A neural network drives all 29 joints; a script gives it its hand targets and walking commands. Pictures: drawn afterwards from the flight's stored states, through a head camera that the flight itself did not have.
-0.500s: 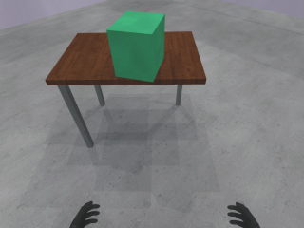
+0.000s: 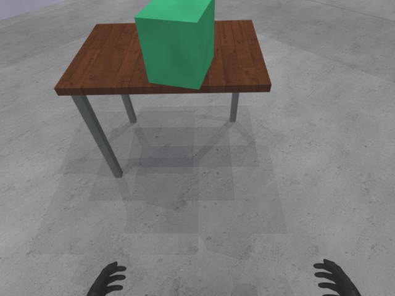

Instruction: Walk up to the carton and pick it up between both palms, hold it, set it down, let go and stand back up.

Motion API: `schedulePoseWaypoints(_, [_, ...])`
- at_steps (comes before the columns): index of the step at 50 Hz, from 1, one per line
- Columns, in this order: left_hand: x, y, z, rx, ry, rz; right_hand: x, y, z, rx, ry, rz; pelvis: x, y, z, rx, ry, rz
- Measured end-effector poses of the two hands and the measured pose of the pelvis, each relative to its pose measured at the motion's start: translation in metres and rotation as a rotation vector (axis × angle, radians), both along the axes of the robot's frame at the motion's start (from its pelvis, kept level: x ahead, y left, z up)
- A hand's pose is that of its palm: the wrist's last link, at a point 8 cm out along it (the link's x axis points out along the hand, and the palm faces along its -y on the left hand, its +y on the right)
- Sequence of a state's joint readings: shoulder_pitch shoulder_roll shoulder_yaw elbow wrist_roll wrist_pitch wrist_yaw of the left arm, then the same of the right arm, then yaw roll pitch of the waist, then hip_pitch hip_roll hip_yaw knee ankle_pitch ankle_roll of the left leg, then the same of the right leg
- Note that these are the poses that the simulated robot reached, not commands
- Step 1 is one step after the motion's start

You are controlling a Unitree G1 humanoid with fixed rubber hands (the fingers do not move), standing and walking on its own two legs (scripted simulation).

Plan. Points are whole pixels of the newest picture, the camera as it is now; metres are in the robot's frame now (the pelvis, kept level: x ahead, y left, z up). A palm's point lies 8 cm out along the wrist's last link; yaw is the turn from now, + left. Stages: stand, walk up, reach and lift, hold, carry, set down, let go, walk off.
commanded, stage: stand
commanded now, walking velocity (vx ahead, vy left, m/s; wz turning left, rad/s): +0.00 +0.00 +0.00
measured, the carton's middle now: (180, 40) +0.97 +0.10 +0.04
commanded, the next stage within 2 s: none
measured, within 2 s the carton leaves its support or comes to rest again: neither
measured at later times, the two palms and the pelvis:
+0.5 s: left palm out of the picture +0.15 +0.24 -0.08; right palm out of the picture +0.16 -0.27 -0.07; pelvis +0.01 +0.00 +0.01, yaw +0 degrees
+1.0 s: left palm out of the picture +0.14 +0.25 -0.08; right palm out of the picture +0.15 -0.28 -0.07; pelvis +0.01 +0.00 +0.01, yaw +0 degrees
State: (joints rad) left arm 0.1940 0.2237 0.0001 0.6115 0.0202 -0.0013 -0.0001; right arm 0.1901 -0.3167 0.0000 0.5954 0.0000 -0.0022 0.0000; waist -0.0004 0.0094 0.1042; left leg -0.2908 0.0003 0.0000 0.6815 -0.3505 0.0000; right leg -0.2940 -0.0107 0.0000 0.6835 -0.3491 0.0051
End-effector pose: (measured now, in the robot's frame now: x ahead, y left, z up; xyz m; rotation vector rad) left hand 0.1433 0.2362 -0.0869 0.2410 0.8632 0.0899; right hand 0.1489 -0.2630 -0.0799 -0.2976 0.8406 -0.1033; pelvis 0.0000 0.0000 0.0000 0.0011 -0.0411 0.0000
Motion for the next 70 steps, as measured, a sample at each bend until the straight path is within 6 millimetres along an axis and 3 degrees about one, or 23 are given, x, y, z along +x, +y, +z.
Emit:
schedulePoseWaypoints(36, [0.006, 0.011, 0.008, 0.032, 0.020, 0.003, 0.008, -0.013, 0.008, -0.027, 0.011, -0.005, 0.013, -0.002, 0.008, 0.002, -0.014, 0.000])
schedulePoseWaypoints(70, [-0.029, 0.016, 0.004, 0.036, 0.107, 0.033, -0.027, -0.021, 0.004, -0.031, 0.095, -0.038, -0.001, -0.003, 0.016, 0.004, -0.032, -0.001])
